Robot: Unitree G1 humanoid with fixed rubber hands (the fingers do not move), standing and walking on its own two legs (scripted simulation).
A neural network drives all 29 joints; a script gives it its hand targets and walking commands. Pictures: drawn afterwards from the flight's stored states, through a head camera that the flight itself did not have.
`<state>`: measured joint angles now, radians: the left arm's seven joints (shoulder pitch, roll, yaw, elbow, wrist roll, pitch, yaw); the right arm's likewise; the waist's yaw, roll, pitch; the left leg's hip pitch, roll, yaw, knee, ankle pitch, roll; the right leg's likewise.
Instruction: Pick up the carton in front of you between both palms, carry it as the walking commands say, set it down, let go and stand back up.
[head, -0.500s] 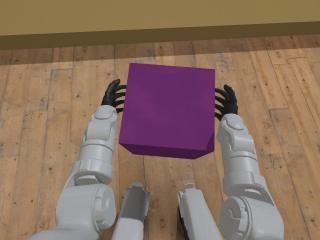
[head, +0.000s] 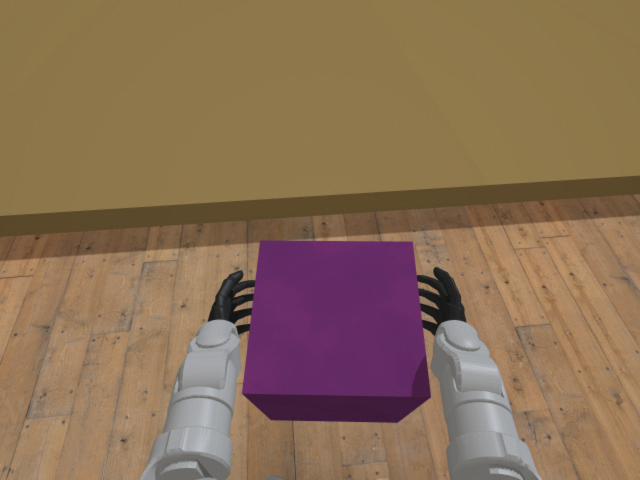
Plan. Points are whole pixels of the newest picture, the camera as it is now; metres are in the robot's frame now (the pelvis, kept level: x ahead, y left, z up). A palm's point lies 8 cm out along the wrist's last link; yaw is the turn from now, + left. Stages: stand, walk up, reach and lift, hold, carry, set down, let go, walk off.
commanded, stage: reach and lift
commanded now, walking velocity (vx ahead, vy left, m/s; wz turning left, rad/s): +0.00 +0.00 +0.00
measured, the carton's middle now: (334, 339) +0.34 +0.00 -0.10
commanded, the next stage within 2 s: hold in 1.30 s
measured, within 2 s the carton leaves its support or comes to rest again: neither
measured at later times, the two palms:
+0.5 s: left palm (206, 327) +0.29 +0.15 +0.06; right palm (477, 319) +0.30 -0.15 +0.07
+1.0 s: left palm (205, 314) +0.30 +0.15 +0.07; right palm (479, 308) +0.31 -0.15 +0.08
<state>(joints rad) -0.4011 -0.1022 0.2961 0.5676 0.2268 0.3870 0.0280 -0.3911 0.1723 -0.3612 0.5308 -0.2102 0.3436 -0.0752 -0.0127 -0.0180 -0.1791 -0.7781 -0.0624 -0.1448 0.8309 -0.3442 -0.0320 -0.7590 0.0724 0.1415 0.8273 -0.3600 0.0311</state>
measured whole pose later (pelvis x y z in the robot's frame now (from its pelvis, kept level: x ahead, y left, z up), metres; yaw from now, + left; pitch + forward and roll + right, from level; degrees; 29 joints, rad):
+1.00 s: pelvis +0.01 +0.00 +0.05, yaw +0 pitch -3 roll +0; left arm -0.28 -0.16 0.24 0.35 0.29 0.67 0.01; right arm -0.31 0.16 -0.28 0.36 -0.30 0.63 -0.01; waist 0.00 -0.01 -0.03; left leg -0.15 -0.04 -0.14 0.40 -0.20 -0.02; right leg -0.14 0.03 0.15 0.41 -0.22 0.02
